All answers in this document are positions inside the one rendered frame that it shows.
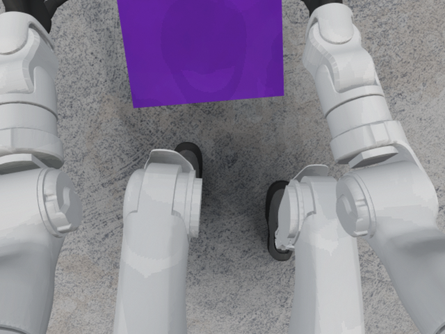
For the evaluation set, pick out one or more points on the robot right shin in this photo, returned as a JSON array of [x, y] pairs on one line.
[[311, 170]]

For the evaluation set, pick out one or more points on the left robot hand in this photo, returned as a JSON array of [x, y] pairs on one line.
[[42, 10]]

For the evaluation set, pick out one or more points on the carton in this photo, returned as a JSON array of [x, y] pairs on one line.
[[192, 51]]

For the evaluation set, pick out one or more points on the robot left upper arm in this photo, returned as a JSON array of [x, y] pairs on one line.
[[38, 208]]

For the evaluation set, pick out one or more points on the right robot forearm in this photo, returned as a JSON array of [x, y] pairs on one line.
[[353, 103]]

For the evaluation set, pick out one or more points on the robot right upper arm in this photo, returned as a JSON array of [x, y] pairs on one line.
[[393, 207]]

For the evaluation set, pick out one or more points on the right robot hand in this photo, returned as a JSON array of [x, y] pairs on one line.
[[314, 4]]

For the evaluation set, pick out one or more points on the left robot forearm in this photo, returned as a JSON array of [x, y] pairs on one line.
[[28, 97]]

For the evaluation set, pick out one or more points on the robot left foot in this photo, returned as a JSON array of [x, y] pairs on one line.
[[191, 153]]

